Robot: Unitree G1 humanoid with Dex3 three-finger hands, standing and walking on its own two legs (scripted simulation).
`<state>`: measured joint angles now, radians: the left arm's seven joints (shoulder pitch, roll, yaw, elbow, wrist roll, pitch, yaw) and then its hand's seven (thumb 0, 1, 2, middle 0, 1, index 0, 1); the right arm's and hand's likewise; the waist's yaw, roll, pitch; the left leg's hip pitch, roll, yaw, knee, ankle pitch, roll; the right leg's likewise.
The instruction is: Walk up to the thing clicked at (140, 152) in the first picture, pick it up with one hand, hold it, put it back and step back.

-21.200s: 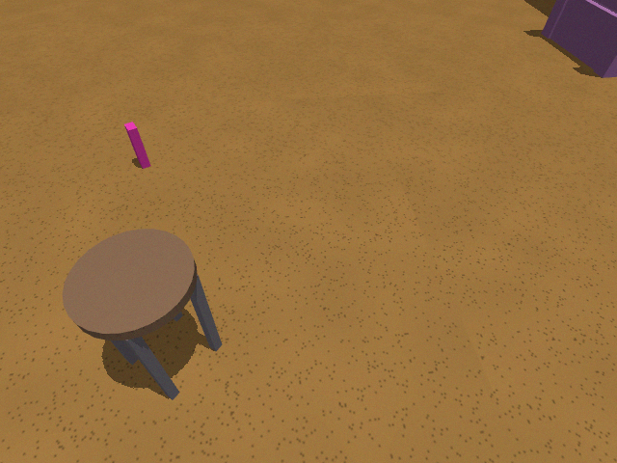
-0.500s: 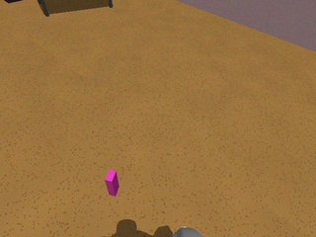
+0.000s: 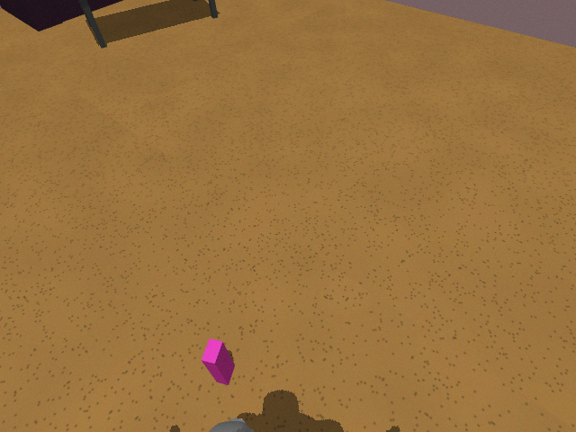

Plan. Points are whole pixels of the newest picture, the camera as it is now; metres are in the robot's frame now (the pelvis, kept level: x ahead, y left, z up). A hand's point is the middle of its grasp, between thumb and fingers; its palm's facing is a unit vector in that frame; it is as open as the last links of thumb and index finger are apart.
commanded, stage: walk up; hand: left
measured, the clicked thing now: (219, 363) +0.41 +0.24 -0.65
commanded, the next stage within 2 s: stand in 1.68 s
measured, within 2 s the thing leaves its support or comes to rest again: neither
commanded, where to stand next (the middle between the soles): +0.08 +0.02 m, yaw +0 degrees
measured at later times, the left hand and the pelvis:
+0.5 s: hand out of the picture +0.03 +0.28 -0.15, palm faces +0.03 -0.93 -0.36, open 7.4 cm; pelvis +0.02 +0.02 +0.00, yaw +2 degrees
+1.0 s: hand out of the picture +0.15 +0.27 -0.13, palm faces -0.01 -0.94 -0.33, open 7.4 cm; pelvis +0.04 +0.02 +0.02, yaw +1 degrees
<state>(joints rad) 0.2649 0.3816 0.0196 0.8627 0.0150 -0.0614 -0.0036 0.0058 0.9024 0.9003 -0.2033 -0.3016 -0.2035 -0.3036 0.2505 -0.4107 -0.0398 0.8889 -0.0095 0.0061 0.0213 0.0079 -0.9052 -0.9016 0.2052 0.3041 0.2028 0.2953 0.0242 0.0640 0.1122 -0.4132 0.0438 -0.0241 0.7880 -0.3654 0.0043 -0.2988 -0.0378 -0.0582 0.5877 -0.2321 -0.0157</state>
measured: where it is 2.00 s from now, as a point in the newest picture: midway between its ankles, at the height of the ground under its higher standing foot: outside the picture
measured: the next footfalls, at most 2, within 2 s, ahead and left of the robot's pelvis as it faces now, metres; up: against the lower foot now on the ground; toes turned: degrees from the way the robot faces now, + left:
left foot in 0.06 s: +0.11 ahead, +0.15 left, +0.00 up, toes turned +1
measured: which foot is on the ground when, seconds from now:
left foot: up 0.00-0.04, down 0.06-1.00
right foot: down 0.00-1.00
